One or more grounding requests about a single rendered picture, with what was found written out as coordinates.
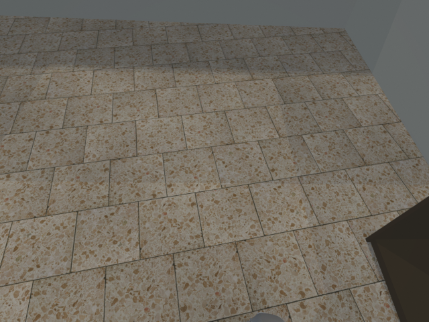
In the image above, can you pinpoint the wardrobe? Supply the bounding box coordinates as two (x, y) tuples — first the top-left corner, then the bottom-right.
(365, 196), (429, 322)

